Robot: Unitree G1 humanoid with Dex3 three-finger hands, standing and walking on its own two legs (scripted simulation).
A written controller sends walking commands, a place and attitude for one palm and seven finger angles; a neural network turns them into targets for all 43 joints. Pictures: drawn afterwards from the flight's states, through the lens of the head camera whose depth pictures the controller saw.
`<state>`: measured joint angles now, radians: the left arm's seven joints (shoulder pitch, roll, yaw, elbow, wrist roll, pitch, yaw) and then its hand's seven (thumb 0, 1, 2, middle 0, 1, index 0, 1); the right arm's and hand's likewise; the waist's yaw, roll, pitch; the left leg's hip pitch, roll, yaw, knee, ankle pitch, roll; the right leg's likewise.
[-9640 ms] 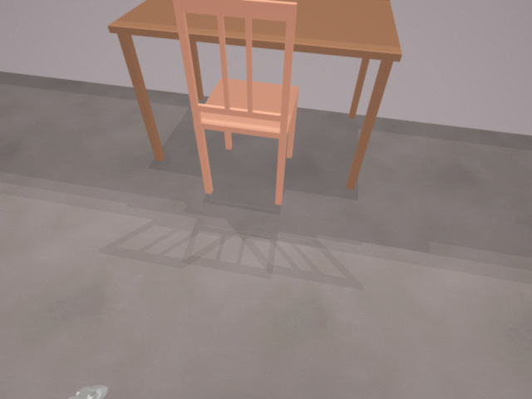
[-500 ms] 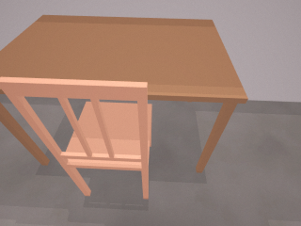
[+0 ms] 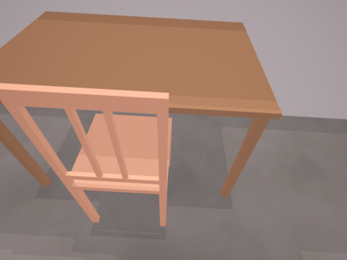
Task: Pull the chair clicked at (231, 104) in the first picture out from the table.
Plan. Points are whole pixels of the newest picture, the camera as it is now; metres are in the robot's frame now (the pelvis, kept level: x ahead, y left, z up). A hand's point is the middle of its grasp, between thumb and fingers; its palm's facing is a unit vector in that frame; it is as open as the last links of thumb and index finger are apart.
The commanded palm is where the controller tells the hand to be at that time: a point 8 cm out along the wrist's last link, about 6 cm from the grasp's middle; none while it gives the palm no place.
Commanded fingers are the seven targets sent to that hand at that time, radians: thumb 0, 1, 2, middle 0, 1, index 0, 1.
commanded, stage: look again from close up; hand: left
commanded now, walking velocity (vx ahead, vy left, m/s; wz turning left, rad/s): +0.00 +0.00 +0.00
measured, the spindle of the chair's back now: (87, 147) +0.44 +0.30 -0.07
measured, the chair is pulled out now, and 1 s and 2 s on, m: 0.00 0.00 0.00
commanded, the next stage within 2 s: raise the hand toward the chair's back in 0.20 s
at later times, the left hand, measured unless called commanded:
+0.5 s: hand (89, 235) +0.18 +0.20 -0.03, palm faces +0.22 -0.96 -0.15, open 7.6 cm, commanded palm +0.10 +0.23 -0.07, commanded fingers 0.00 0.64 0.79 -0.17 -0.26 -0.17 -0.26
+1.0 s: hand (111, 246) +0.16 +0.15 -0.05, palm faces -0.10 -0.99 -0.09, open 11.7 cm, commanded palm +0.12 +0.23 -0.06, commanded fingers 0.00 0.06 0.54 -0.12 -0.17 -0.12 -0.17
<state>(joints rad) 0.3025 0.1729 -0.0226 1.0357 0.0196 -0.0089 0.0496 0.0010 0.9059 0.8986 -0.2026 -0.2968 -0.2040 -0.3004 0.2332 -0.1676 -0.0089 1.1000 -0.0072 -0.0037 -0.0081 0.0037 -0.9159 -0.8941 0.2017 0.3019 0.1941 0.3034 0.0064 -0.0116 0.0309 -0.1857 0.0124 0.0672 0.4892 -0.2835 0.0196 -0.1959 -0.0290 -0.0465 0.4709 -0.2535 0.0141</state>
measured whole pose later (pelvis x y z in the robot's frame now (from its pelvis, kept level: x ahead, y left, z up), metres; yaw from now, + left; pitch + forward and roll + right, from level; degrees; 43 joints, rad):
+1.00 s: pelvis -0.04 -0.03 -0.12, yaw +3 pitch +16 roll -2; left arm 0.36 0.24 0.14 -0.03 -0.28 -0.47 -0.40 0.01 0.28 0.64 -0.13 -0.20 -0.14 -0.20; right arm 0.12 -0.20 0.02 0.55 0.03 -0.24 -0.04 0.01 -0.90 -0.89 0.21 0.30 0.20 0.30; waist 0.04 0.05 -0.14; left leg -1.03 0.05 -0.06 1.31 -0.56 -0.03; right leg -1.00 -0.02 -0.14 1.26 -0.55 -0.05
